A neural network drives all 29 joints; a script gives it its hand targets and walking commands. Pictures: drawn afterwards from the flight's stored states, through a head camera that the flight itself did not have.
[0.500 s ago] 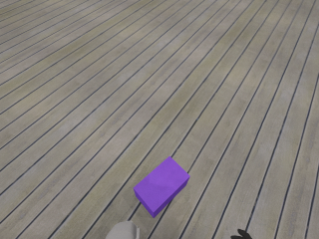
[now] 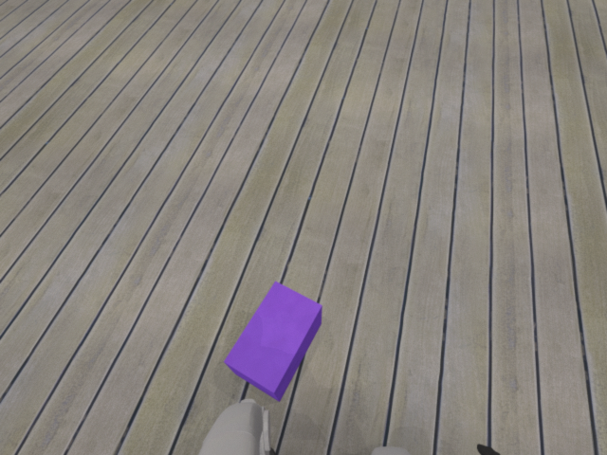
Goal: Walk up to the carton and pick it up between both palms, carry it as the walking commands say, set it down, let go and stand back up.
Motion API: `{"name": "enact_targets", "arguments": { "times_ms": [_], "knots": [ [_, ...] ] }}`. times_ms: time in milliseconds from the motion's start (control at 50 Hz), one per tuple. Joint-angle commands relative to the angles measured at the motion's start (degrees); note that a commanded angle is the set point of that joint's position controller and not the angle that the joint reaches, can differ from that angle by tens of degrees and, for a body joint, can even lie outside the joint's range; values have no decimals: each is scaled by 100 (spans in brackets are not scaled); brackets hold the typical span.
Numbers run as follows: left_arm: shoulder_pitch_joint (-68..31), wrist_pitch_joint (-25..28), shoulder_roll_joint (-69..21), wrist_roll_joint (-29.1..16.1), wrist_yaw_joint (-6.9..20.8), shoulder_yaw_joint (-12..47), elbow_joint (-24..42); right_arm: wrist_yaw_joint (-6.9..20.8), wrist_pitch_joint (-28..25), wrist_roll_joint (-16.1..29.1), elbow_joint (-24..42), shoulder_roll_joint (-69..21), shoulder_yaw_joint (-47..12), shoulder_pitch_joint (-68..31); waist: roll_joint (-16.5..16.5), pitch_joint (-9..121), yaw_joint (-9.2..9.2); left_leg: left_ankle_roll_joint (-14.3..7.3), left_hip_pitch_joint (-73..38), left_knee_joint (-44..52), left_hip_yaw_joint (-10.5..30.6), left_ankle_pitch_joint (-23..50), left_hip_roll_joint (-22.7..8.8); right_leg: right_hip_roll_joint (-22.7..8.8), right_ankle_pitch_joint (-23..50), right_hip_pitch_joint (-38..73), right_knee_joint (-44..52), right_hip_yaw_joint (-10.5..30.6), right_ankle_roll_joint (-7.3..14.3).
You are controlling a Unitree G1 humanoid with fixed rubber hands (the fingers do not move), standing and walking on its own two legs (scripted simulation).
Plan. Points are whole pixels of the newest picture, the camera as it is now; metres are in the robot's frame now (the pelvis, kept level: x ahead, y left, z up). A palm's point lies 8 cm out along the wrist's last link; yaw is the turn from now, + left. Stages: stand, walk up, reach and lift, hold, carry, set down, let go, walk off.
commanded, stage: walk up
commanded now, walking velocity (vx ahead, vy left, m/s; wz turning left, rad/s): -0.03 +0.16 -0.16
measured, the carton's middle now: (277, 340) +0.42 +0.12 -0.68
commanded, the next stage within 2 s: none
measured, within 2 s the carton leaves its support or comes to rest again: neither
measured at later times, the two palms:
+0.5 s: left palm (77, 447) +0.12 +0.32 -0.12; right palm out of the picture +0.05 -0.16 -0.16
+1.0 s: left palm (0, 389) +0.19 +0.48 -0.13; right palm out of the picture +0.03 +0.01 -0.11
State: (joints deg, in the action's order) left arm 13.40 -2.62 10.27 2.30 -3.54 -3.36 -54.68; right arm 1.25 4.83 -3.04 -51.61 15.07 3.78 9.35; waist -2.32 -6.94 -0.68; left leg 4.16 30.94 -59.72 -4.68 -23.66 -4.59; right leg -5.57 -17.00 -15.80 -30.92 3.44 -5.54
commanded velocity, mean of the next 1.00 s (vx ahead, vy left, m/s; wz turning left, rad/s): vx -0.10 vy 0.28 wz -0.34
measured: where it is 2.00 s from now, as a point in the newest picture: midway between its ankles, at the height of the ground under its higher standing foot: outside the picture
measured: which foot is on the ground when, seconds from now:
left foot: up 0.00-0.12, down 0.14-0.36, up 0.38-0.78, down 0.80-1.00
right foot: down 0.00-0.12, up 0.14-0.34, down 0.36-0.78, up 0.80-1.00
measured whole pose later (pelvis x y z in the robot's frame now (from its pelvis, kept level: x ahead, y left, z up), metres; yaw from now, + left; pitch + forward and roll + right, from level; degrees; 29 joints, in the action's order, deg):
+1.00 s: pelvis +0.03 +0.25 +0.01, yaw -21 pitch +1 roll -1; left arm 9.4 -4.3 16.8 1.6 -2.0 -5.0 -54.0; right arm -0.9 2.9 -1.7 -52.8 8.0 1.3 9.5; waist 3.5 -2.8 -0.3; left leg 0.4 17.4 -29.9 -5.1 -13.2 -4.0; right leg 1.0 -28.9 -29.7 -67.7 -2.7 -3.2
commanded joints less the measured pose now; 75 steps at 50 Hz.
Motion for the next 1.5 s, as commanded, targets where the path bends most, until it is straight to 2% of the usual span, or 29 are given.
{"name": "enact_targets", "arguments": {
  "times_ms": [0,60,80,100,120,180,300,320,340,360,520,600,700,740,760,780,800,860,880,960,1080,1100,1140,1180,1300,1360,1420,1460,1480],
  "knots": [
    [-893,179,1495,-11,28,-417,219,81,-213,119,47,137,-38,488,1923,1316,323,-227,-1112,1627,240,466,-68,-1024,2479,594,956,153,878],
    [-661,113,1613,-39,36,-470,70,24,-293,26,-164,28,2,948,1688,966,418,-135,-2128,2870,-486,1319,279,-915,1330,-327,519,181,695],
    [-485,56,1367,-18,34,-398,-21,-16,-331,-54,-323,231,35,1070,208,1091,384,-182,-2756,3393,-335,1119,255,-568,747,-711,-325,-61,721],
    [-384,14,973,-29,41,-376,48,-1,-321,-138,-199,1025,190,1069,-1575,1213,421,-478,-3321,4177,1500,2561,-1317,265,-1252,-1850,-1788,-684,334],
    [-547,-111,937,-28,-80,-361,160,-47,-332,-53,-308,1119,316,1024,-2119,1113,397,-1043,-2394,4400,1771,2913,-1880,398,-2270,-1642,-3104,-288,319],
    [-559,-57,1053,-59,-71,-490,38,-192,-311,-10,-189,592,215,-120,-1444,746,166,-1562,-1604,4349,1073,1695,-1524,308,-1532,-1609,-4035,-196,454],
    [20,23,725,-25,4,-295,-425,-197,-105,-11,-238,242,155,-263,-469,913,-350,-973,-1636,2949,-178,2581,-1012,-6,-343,214,-144,-515,544],
    [227,68,903,55,-23,-259,-353,-195,-53,17,-290,204,185,167,-49,793,-314,-736,-803,2087,-529,1562,-588,-328,147,898,815,22,550],
    [925,49,1439,187,-81,-322,-376,-149,-130,-63,9,-91,76,75,1514,760,-429,-445,966,903,-457,-770,182,-1893,1251,1831,1429,2027,863],
    [896,-45,1942,209,-126,-410,-399,-118,-46,-175,109,-42,98,193,1601,808,-315,-251,1371,-444,640,-920,197,-2853,2016,1376,1550,3487,1356],
    [208,49,1476,25,65,-398,-1,119,-11,3,-47,84,218,-86,1595,912,-138,100,495,-378,677,567,31,-1192,2538,572,1048,1021,1088],
    [630,95,1694,82,-32,-509,8,150,10,20,206,55,219,-316,1117,1069,-206,44,422,429,757,120,-92,-1442,1744,813,1193,1379,1170],
    [-334,-11,1866,15,56,-567,245,187,-11,193,217,-62,106,-32,2340,861,62,34,-1673,2361,334,523,253,-957,329,-827,1345,1054,823],
    [-200,-62,1402,-41,3,-398,341,102,-40,60,105,236,125,684,917,1437,501,-165,-3133,3590,63,779,435,-424,-201,-1514,338,531,543],
    [27,-75,908,-8,-4,-313,396,18,-139,-17,-3,852,269,1048,-1837,1354,620,-284,-3234,4422,1218,1358,-788,430,-1676,-2379,-1651,-501,268],
    [133,-113,666,-11,-78,-188,405,-50,-158,-8,98,1237,250,656,-2519,1315,270,-673,-2214,4294,1701,2030,-1726,558,-2303,-2324,-2931,-310,130],
    [119,-99,645,-92,-63,-246,419,-144,-213,58,202,1003,226,276,-1070,1397,241,-1350,-1899,4355,1638,2471,-1947,529,-2010,-2017,-3977,-324,171],
    [-192,-87,948,-94,65,-258,342,-194,-251,107,241,488,71,-173,-634,721,34,-1287,-1167,4274,1002,2088,-1095,347,-1261,-1753,-4596,-248,338],
    [342,-118,829,-98,85,-192,158,-217,-249,119,358,395,47,-568,-1336,860,-134,-1227,-1507,4091,635,2594,-1065,440,-1099,-1781,-4538,-428,239],
    [-463,-47,803,-40,236,-177,435,-363,-335,136,2,762,108,438,-459,929,121,-1349,-2610,3758,1410,4212,-1569,548,-1341,-1727,-3442,-117,224],
    [-191,-43,692,-131,-15,-121,325,-158,-108,129,-198,543,90,604,-1078,619,170,-975,-1694,3570,985,3741,-815,592,-580,419,169,-651,233],
    [594,-15,743,-147,-41,-214,59,-125,-64,133,22,503,124,482,-805,1089,-88,-833,-1228,2995,786,2752,-456,374,73,1344,814,-483,245],
    [825,59,1650,-47,-94,-386,135,-106,-123,107,2,136,-39,1076,2138,1155,-132,-133,766,767,383,-971,269,-2282,2073,2034,1339,2043,1025],
    [-5,20,1480,-11,-53,-376,289,-72,-39,79,134,532,31,278,1456,215,-251,-31,460,-939,783,-581,-43,-2593,3121,349,1458,1577,2079],
    [-710,110,1084,1,107,-204,455,-11,-38,235,-79,411,83,431,1037,760,242,146,-231,-337,594,253,47,-1056,2817,345,1080,-116,1371],
    [-297,90,1211,-103,218,-200,226,-68,-132,385,-184,165,-142,416,2178,685,23,85,-1161,1759,129,318,189,-476,537,264,1397,-247,1140],
    [-259,27,1105,-175,272,-163,-97,-211,-286,256,-412,169,-110,960,651,645,273,-68,-2330,3792,-3,1466,280,-408,893,-86,473,-243,1081],
    [361,94,244,-132,219,-15,-232,-222,-452,129,-506,879,38,1489,-1857,897,264,-537,-2716,4689,2350,1909,-1713,385,-1367,-925,-617,-735,437],
    [91,17,539,-182,246,-92,-273,-263,-445,108,-622,741,6,1314,-1175,494,181,-925,-1883,4876,2198,1559,-1781,496,-1305,-487,-1396,-452,416]
  ]
}}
